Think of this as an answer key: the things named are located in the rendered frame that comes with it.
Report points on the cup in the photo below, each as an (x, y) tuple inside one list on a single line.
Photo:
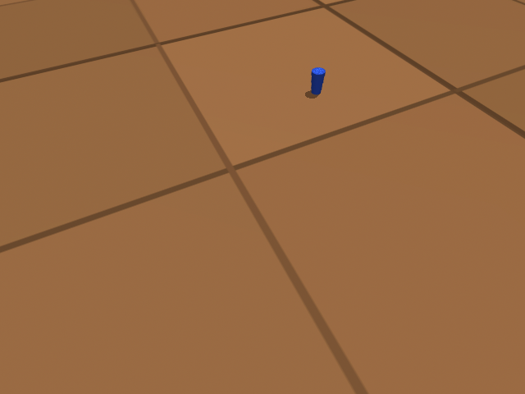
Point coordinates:
[(318, 74)]

